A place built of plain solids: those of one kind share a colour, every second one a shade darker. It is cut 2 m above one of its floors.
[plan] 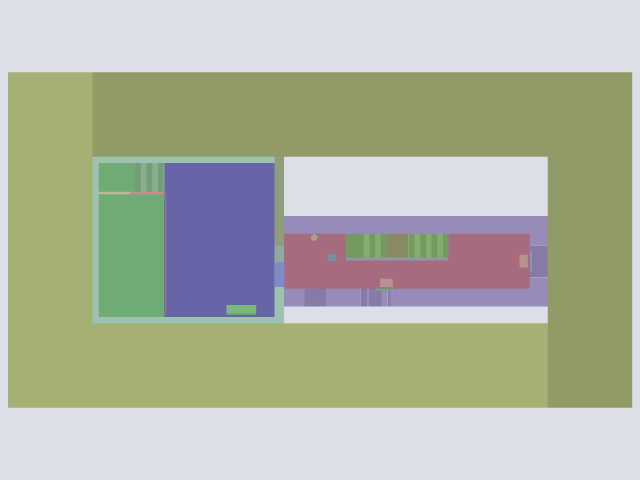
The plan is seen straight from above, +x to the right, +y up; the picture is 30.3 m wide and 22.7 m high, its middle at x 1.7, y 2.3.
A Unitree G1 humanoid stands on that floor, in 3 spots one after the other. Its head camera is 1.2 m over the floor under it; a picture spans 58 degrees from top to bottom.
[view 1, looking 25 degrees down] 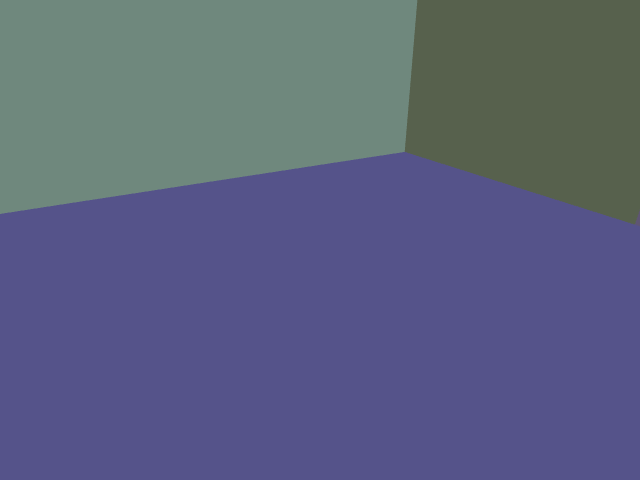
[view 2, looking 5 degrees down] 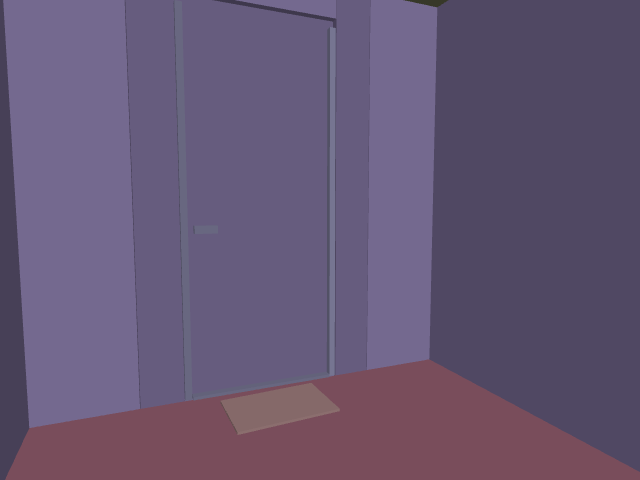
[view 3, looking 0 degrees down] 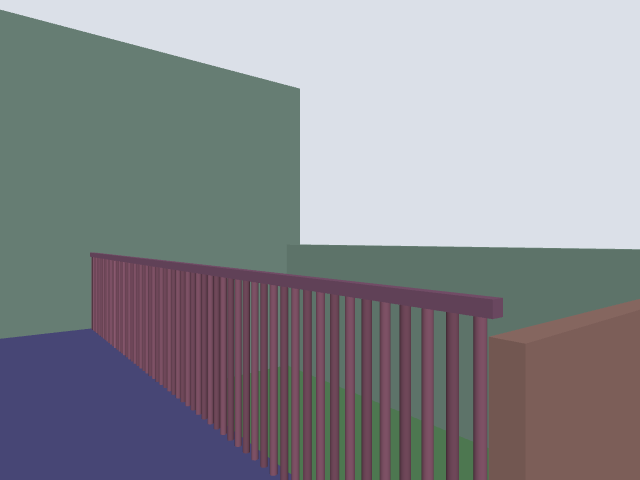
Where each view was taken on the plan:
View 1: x -3.80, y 2.10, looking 60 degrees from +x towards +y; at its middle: floor_terrace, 2.84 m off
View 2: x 8.98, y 2.03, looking -23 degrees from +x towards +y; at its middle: wall_hall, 2.93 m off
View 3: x -4.42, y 5.20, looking -128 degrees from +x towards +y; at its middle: nothing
